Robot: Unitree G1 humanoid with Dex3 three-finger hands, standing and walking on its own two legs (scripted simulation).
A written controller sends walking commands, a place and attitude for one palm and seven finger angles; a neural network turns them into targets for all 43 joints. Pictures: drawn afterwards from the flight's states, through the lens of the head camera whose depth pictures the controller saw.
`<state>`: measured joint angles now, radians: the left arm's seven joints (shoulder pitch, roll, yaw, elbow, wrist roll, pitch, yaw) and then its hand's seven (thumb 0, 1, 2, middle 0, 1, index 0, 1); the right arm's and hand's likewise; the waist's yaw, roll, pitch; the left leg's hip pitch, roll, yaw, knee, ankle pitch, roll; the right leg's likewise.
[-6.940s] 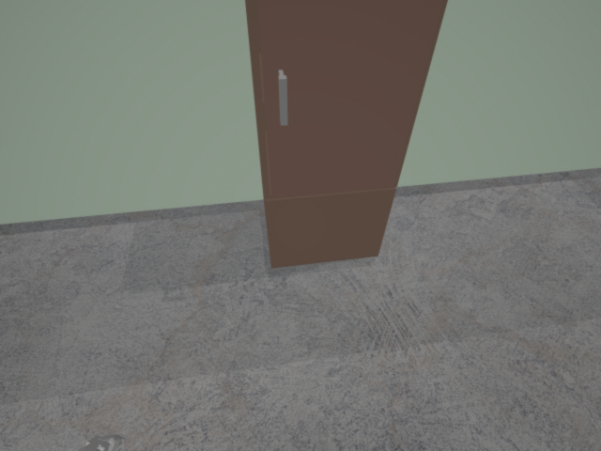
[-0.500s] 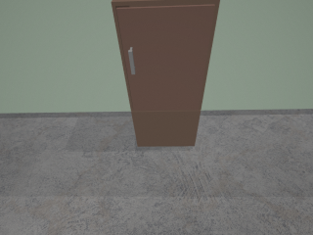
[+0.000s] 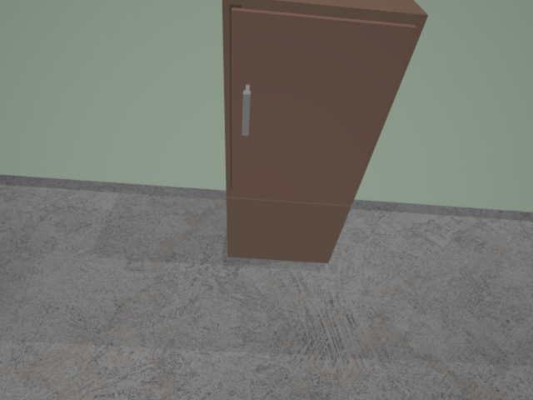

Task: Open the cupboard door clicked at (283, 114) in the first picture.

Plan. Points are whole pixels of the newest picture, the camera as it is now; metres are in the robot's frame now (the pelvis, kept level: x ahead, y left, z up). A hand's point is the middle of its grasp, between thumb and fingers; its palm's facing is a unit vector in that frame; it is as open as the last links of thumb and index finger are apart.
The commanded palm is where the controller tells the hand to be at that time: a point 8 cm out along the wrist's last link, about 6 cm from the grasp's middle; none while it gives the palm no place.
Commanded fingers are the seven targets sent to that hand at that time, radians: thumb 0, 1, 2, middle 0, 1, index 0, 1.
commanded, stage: take the last steps up to it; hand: left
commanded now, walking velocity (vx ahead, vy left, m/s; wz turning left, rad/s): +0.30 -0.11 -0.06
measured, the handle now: (246, 110) +0.80 +0.11 +0.01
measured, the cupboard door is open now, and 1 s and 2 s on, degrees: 0 0 0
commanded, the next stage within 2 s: come to a stop and stand still in 0.48 s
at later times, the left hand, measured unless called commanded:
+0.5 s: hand (226, 331) +0.28 +0.09 -0.17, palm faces +0.01 -0.98 -0.18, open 7.3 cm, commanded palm none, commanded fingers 0.00 0.90 0.90 -0.20 -0.30 -0.20 -0.30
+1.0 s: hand (219, 355) +0.24 +0.10 -0.18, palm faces +0.07 -0.97 -0.22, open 7.4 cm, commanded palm none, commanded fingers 0.00 0.90 0.90 -0.20 -0.30 -0.20 -0.30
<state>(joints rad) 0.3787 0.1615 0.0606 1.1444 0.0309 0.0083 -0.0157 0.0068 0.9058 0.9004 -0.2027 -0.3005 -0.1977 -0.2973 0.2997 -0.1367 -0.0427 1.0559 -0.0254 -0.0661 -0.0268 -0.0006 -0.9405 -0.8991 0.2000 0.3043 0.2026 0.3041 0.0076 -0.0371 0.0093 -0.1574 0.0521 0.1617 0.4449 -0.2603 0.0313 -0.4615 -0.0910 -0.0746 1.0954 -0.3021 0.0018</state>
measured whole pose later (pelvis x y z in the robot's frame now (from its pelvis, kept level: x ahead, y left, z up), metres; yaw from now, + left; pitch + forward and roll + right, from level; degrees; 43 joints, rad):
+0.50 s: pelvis +0.18 -0.08 -0.01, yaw -1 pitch -1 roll +0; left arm 0.13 0.12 0.06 1.02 0.00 -0.07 0.01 -0.01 0.92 0.90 -0.20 -0.30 -0.20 -0.30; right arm 0.36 -0.16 -0.06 1.12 -0.02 -0.01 -0.01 0.01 -0.91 -0.90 0.20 0.30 0.20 0.30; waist -0.04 0.04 0.08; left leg -0.39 0.10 0.04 1.21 -0.41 0.00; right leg -0.33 -0.03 -0.16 0.55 -0.20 -0.05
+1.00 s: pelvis +0.24 -0.09 -0.01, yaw -2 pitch -1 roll +1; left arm 0.26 0.15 0.05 1.05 0.01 0.04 0.03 0.00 0.90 0.90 -0.20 -0.30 -0.20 -0.30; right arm 0.07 -0.12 -0.03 1.00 -0.02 0.02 -0.03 0.00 -0.91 -0.90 0.20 0.30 0.20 0.30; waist 0.04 0.00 0.10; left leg -0.31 0.04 0.11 0.49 -0.16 0.02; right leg -0.33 -0.04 -0.03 0.84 -0.51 0.02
